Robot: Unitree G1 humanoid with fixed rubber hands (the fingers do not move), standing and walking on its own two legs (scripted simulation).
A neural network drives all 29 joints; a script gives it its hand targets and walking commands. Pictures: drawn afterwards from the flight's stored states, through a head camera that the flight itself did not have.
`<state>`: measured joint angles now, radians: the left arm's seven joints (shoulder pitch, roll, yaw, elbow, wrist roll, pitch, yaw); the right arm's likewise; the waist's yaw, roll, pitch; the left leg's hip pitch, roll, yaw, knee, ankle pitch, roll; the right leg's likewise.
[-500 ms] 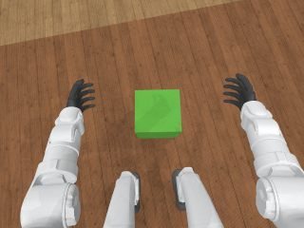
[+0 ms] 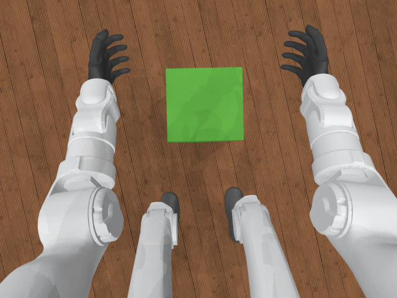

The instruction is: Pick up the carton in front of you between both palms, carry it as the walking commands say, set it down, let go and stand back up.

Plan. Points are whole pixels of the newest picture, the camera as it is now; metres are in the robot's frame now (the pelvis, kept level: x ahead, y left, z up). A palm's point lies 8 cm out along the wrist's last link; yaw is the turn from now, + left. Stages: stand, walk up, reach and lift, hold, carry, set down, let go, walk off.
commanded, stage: reach and lift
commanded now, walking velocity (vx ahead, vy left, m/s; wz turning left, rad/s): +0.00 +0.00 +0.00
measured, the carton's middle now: (203, 110) +0.49 -0.02 -0.48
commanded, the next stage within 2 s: none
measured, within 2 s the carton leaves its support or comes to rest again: leaves its support in 1.52 s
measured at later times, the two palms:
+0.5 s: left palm (136, 105) +0.50 +0.17 -0.36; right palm (272, 102) +0.48 -0.21 -0.36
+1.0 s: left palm (145, 107) +0.50 +0.15 -0.41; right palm (264, 106) +0.48 -0.20 -0.41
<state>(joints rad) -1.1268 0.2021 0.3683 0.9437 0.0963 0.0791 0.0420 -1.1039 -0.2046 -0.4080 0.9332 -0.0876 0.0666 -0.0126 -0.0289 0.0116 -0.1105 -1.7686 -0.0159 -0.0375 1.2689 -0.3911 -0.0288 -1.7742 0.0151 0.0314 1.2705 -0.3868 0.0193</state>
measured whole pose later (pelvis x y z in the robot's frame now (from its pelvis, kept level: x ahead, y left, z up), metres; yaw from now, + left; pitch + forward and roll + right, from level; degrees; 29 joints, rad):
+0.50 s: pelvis -0.05 +0.00 -0.20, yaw +0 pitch +44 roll +0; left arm -1.37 0.34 0.14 1.05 -0.16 0.10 0.12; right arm -1.36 -0.35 -0.17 1.06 0.17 0.08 -0.09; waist -0.03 0.01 0.19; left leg -2.26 -0.06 -0.05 2.03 -0.53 -0.06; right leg -2.27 0.06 0.05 2.02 -0.52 0.05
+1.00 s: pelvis -0.04 +0.00 -0.24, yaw -1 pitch +39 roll +0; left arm -1.41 0.33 0.06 1.13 -0.21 0.03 0.13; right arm -1.38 -0.34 -0.10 1.13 0.23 0.01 -0.11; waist -0.03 0.01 0.31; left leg -2.29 -0.05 -0.05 2.20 -0.59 -0.05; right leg -2.29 0.03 0.03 2.19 -0.57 0.04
